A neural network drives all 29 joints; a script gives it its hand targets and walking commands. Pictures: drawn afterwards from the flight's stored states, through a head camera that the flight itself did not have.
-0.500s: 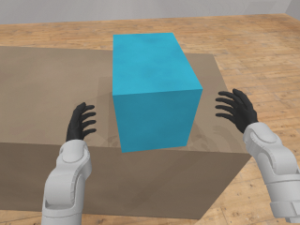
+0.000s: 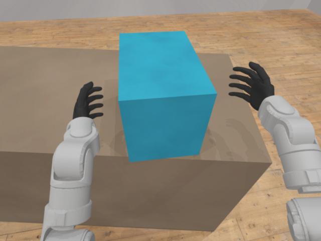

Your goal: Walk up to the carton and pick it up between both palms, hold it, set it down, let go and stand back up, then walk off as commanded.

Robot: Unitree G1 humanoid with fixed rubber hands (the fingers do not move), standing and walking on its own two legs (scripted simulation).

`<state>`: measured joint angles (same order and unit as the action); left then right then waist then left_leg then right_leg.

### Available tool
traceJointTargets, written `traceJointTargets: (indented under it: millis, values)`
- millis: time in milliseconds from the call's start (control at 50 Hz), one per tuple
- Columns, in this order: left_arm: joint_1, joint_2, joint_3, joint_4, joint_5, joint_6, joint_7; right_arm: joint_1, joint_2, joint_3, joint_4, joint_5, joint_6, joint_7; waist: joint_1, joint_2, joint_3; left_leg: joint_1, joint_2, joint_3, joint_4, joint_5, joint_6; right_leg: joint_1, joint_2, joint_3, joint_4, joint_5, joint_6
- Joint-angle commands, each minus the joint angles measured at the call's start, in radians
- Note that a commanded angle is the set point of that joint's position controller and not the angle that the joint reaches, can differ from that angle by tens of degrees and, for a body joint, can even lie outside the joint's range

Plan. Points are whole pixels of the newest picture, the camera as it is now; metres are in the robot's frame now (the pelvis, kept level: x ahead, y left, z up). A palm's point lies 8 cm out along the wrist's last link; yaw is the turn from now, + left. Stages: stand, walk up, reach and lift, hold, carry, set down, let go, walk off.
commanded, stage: reach and lift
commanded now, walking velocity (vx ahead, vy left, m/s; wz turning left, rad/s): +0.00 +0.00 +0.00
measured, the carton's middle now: (158, 93) +0.49 +0.03 +0.10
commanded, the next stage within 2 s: none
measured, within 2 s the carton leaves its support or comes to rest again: neither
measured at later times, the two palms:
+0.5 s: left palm (92, 90) +0.39 +0.18 +0.19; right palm (254, 67) +0.43 -0.20 +0.23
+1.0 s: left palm (100, 94) +0.41 +0.18 +0.16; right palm (252, 78) +0.44 -0.21 +0.19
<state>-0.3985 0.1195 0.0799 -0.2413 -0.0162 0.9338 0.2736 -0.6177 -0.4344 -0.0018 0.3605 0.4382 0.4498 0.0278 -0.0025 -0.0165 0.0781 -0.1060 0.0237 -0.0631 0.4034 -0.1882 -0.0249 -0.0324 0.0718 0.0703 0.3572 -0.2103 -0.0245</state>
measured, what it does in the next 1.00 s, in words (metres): stands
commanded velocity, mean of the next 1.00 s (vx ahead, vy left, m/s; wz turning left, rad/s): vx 0.00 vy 0.00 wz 0.00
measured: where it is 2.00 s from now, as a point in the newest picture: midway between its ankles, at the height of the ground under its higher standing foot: outside the picture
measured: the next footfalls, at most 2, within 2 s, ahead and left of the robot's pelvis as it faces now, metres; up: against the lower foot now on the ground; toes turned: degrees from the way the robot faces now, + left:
none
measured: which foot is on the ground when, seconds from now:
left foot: down 0.00-1.00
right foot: down 0.00-1.00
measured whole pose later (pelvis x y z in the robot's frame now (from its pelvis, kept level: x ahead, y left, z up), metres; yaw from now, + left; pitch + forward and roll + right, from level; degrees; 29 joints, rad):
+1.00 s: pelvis +0.00 +0.00 +0.00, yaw +0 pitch +3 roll +0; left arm -0.79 0.16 0.13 0.34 -0.05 0.70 0.27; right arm -0.96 -0.44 0.02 0.76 0.50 0.39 0.03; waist 0.00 -0.02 0.03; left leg -0.29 0.02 -0.06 0.40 -0.16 -0.03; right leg -0.24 0.07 0.07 0.40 -0.21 -0.03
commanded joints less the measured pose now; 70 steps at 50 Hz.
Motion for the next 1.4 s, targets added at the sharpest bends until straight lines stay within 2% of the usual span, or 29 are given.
traceJointTargets:
  millis: [0,40,60,140,160,180,240,280,300,340,400,460,520,600,660,700,780,880,920,940,1020,1100,1120,1160,1200,1220,1260,1300,1380]
  values:
    - [-0.625,0.128,0.068,-0.067,-0.155,-0.040,0.012,-0.631,-0.366,-0.070,-0.069,0.041,-0.039,0.006,0.047,-0.025,-0.521,0.105,0.005,0.085,-0.068,0.215,-0.015,-0.095,-0.009,-0.024,-0.049,0.310,0.008]
    - [-0.633,0.106,0.062,-0.094,-0.146,-0.042,0.016,-0.623,-0.333,-0.057,-0.016,0.043,-0.037,0.010,0.044,0.004,-0.509,0.117,0.006,0.086,-0.067,0.244,-0.025,-0.106,-0.003,-0.032,-0.039,0.348,0.007]
    - [-0.692,0.133,0.066,-0.104,-0.153,-0.053,0.019,-0.699,-0.338,-0.014,-0.075,0.064,-0.043,0.015,0.083,0.000,-0.599,0.126,0.004,0.088,-0.058,0.274,-0.025,-0.105,-0.001,-0.039,-0.040,0.339,0.005]
    - [-0.719,0.134,0.051,-0.091,-0.170,-0.066,0.021,-0.714,-0.349,-0.036,-0.030,0.069,-0.051,0.012,0.068,0.005,-0.648,0.128,0.001,0.085,-0.036,0.330,-0.031,-0.080,-0.003,-0.029,-0.023,0.432,0.014]
    - [-0.744,0.146,0.078,-0.093,-0.166,-0.064,0.023,-0.763,-0.334,-0.015,-0.069,0.060,-0.049,0.009,0.098,0.001,-0.688,0.123,-0.004,0.096,-0.028,0.346,-0.030,-0.073,0.002,-0.031,-0.017,0.444,0.010]
    - [-0.778,0.158,0.078,0.031,-0.171,-0.064,0.021,-0.800,-0.348,-0.026,0.028,0.062,-0.037,0.010,0.091,-0.005,-0.646,0.085,-0.001,0.092,-0.035,0.304,-0.027,-0.087,-0.002,-0.033,-0.018,0.419,0.018]
    - [-0.835,0.173,0.079,-0.032,-0.192,-0.095,0.019,-0.836,-0.313,0.002,-0.058,0.069,-0.051,0.001,0.104,-0.020,-0.742,0.054,-0.007,0.100,-0.025,0.315,-0.024,-0.026,-0.017,-0.016,0.003,0.472,0.032]
    - [-0.891,0.195,0.095,0.020,-0.191,-0.107,0.031,-0.883,-0.330,0.004,-0.018,0.074,-0.045,0.001,0.127,-0.033,-0.792,0.036,-0.007,0.107,-0.023,0.315,-0.024,-0.036,-0.012,-0.014,0.014,0.465,0.035]
    - [-0.938,0.190,0.079,0.084,-0.202,-0.103,0.029,-0.931,-0.338,-0.009,0.016,0.066,-0.040,0.003,0.107,-0.028,-0.779,0.023,-0.008,0.099,-0.023,0.299,-0.028,-0.051,-0.014,-0.019,0.009,0.466,0.034]
    - [-0.845,0.164,0.082,0.069,-0.183,-0.108,0.024,-0.864,-0.311,0.047,0.030,0.089,-0.042,0.000,0.136,-0.011,-0.795,0.075,-0.008,0.110,-0.016,0.397,-0.027,-0.027,-0.008,-0.025,0.021,0.572,0.040]
    - [-0.926,0.192,0.104,0.124,-0.182,-0.124,0.024,-0.952,-0.312,0.069,0.072,0.102,-0.034,0.003,0.163,-0.031,-0.818,0.047,-0.003,0.109,-0.012,0.379,-0.029,-0.035,-0.009,-0.015,0.018,0.537,0.039]
    - [-0.978,0.206,0.093,0.117,-0.173,-0.131,0.022,-0.971,-0.323,0.045,0.082,0.100,-0.039,-0.006,0.131,0.002,-0.878,0.064,-0.009,0.106,0.002,0.421,-0.045,-0.026,0.000,-0.030,0.037,0.607,0.038]
    - [-1.037,0.213,0.102,0.215,-0.191,-0.137,0.026,-1.042,-0.317,0.074,0.118,0.094,-0.027,-0.004,0.165,-0.023,-0.829,0.026,-0.009,0.106,0.000,0.405,-0.038,-0.053,-0.003,-0.021,0.034,0.598,0.042]
    - [-1.010,0.217,0.120,0.230,-0.175,-0.169,0.020,-0.998,-0.280,0.113,0.138,0.115,-0.030,-0.008,0.187,-0.038,-0.896,0.022,-0.010,0.117,-0.003,0.429,-0.038,0.030,-0.012,-0.017,0.051,0.659,0.058]
    - [-0.989,0.196,0.119,0.306,-0.155,-0.174,0.014,-0.990,-0.304,0.099,0.279,0.107,-0.030,-0.001,0.178,0.018,-0.826,0.053,-0.010,0.115,-0.005,0.440,-0.049,-0.045,-0.008,-0.022,0.036,0.627,0.050]
    - [-0.925,0.166,0.099,0.274,-0.170,-0.200,0.005,-0.911,-0.258,0.122,0.235,0.109,-0.047,0.004,0.176,-0.005,-0.887,0.077,-0.010,0.118,0.010,0.485,-0.050,0.003,-0.010,-0.027,0.043,0.718,0.055]
    - [-0.923,0.172,0.108,0.263,-0.146,-0.242,0.007,-0.920,-0.250,0.108,0.211,0.105,-0.089,-0.001,0.192,0.023,-0.908,0.063,-0.010,0.115,0.022,0.477,-0.046,-0.018,-0.010,-0.024,0.053,0.680,0.053]
    - [-0.891,0.158,0.111,0.430,-0.152,-0.286,-0.007,-0.932,-0.219,0.121,0.195,0.084,-0.117,0.008,0.218,-0.035,-0.869,0.000,-0.016,0.120,0.000,0.378,-0.024,-0.032,-0.017,-0.024,0.040,0.602,0.065]
    - [-0.925,0.148,0.090,0.447,-0.157,-0.308,-0.004,-0.908,-0.209,0.110,0.234,0.074,-0.125,0.007,0.203,-0.017,-0.861,-0.024,-0.020,0.123,-0.006,0.348,-0.024,-0.032,-0.024,-0.024,0.047,0.587,0.068]
    - [-0.896,0.152,0.117,0.463,-0.148,-0.322,-0.010,-0.916,-0.187,0.130,0.229,0.070,-0.128,0.008,0.229,-0.046,-0.869,-0.036,-0.019,0.126,-0.003,0.355,-0.019,-0.018,-0.022,-0.016,0.051,0.596,0.070]
    - [-0.866,0.102,0.069,0.375,-0.162,-0.374,0.006,-0.838,-0.191,0.126,0.251,0.078,-0.162,0.021,0.218,0.000,-0.950,0.032,-0.005,0.118,0.021,0.405,-0.029,-0.068,-0.015,-0.027,0.058,0.615,0.062]
    - [-0.802,0.129,0.122,0.438,-0.126,-0.387,0.003,-0.821,-0.158,0.166,0.183,0.079,-0.185,0.018,0.267,-0.051,-0.958,-0.023,-0.015,0.129,0.023,0.391,-0.009,-0.013,-0.022,-0.005,0.069,0.662,0.075]
    - [-0.861,0.109,0.098,0.473,-0.136,-0.395,-0.001,-0.860,-0.168,0.127,0.214,0.062,-0.190,0.009,0.229,-0.035,-0.934,-0.035,-0.017,0.129,0.012,0.349,-0.015,-0.038,-0.023,-0.012,0.065,0.617,0.077]
    - [-0.826,0.079,0.105,0.550,-0.118,-0.409,-0.006,-0.861,-0.141,0.140,0.278,0.050,-0.198,0.017,0.254,-0.050,-0.870,-0.062,-0.006,0.127,-0.003,0.319,-0.016,-0.055,-0.026,-0.021,0.058,0.579,0.078]
    - [-0.850,0.040,0.069,0.503,-0.126,-0.433,-0.003,-0.847,-0.123,0.128,0.266,0.042,-0.210,0.021,0.233,-0.012,-0.891,-0.031,-0.003,0.119,0.002,0.311,-0.021,-0.108,-0.024,-0.034,0.054,0.534,0.073]
    - [-0.837,0.045,0.084,0.503,-0.133,-0.458,-0.009,-0.827,-0.090,0.138,0.251,0.034,-0.217,0.016,0.243,-0.056,-0.929,-0.046,-0.004,0.118,0.014,0.317,-0.015,-0.078,-0.036,-0.016,0.056,0.575,0.079]
    - [-0.864,0.012,0.072,0.423,-0.130,-0.478,-0.004,-0.850,-0.061,0.135,0.172,0.030,-0.245,0.010,0.241,-0.028,-0.994,-0.056,-0.013,0.133,0.029,0.361,-0.020,-0.060,-0.034,-0.016,0.077,0.650,0.079]
    - [-0.802,-0.001,0.085,0.457,-0.109,-0.477,-0.014,-0.842,-0.047,0.153,0.178,0.018,-0.249,0.002,0.242,-0.067,-0.959,-0.061,-0.013,0.133,0.015,0.343,-0.007,-0.036,-0.028,-0.017,0.071,0.661,0.090]
    - [-0.837,-0.066,0.053,0.461,-0.090,-0.491,-0.019,-0.838,-0.032,0.079,0.236,-0.044,-0.262,-0.006,0.183,-0.014,-0.967,0.010,-0.004,0.111,0.014,0.337,-0.020,-0.119,-0.024,-0.047,0.045,0.586,0.075]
